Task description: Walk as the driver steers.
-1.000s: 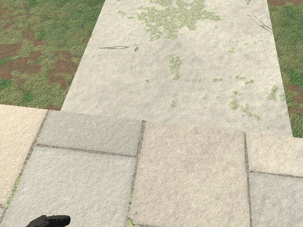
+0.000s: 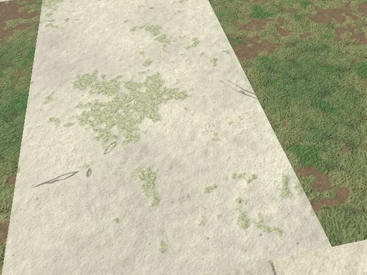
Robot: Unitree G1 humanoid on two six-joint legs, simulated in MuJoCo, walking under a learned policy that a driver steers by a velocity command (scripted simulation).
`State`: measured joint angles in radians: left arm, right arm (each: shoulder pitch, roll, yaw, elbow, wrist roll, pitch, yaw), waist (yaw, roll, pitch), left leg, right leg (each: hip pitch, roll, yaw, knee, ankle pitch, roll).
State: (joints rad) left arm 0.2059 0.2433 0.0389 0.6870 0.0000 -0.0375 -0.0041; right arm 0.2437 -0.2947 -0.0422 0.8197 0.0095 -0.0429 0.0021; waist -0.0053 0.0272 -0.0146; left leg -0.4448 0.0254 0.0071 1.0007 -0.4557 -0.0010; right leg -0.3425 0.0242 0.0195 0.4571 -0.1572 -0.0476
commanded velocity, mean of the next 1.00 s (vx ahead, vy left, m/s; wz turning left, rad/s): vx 0.40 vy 0.00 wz -0.01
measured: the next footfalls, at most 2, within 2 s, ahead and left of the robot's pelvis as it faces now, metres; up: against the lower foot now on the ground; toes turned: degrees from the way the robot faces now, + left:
left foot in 0.26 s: +0.16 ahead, +0.15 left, +0.00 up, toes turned +0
right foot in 0.76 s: +0.48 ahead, -0.09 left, +0.00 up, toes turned -2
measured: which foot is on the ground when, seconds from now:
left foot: up 0.00-0.24, down 0.26-0.76, up 0.78-1.00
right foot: down 0.00-0.26, up 0.28-0.74, down 0.76-1.00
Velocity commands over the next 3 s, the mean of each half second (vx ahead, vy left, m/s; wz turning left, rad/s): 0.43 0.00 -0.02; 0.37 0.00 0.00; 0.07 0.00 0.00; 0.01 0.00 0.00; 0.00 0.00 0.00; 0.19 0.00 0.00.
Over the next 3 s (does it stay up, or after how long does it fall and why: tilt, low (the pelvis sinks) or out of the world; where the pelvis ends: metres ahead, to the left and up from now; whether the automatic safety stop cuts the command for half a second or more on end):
stays up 0.56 0.07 -0.01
